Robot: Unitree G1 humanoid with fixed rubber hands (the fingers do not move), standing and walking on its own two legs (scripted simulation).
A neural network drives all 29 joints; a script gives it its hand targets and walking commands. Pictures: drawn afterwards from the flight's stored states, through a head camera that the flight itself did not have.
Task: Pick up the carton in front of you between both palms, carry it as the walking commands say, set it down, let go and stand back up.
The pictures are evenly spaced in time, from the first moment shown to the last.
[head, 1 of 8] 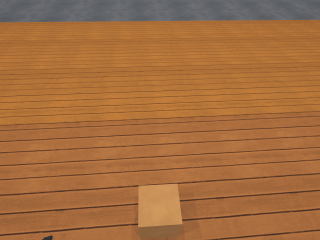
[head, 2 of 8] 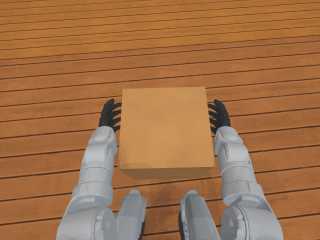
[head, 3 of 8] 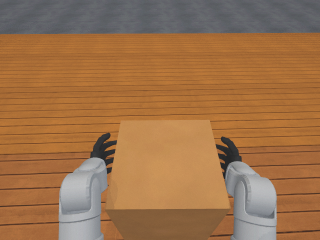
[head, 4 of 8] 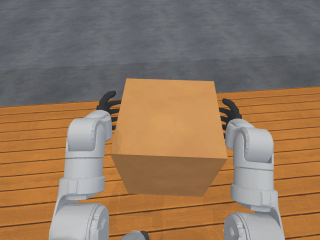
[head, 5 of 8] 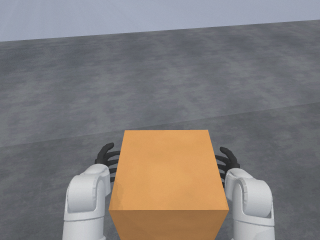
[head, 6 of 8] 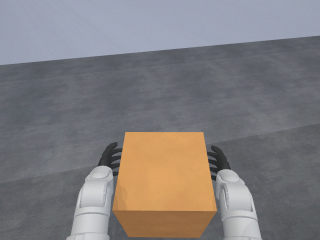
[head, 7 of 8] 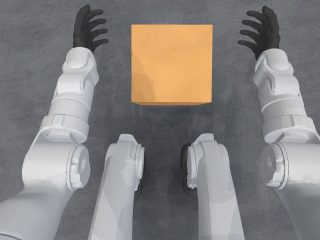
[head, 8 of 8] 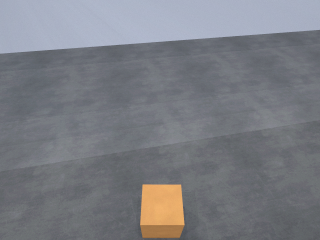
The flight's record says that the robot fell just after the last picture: no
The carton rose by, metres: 0.69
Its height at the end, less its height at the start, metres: -0.29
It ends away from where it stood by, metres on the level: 6.07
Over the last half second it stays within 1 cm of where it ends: yes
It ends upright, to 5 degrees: yes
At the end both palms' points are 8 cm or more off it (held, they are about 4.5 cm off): yes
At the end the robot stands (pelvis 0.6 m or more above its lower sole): yes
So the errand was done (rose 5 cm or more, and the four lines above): yes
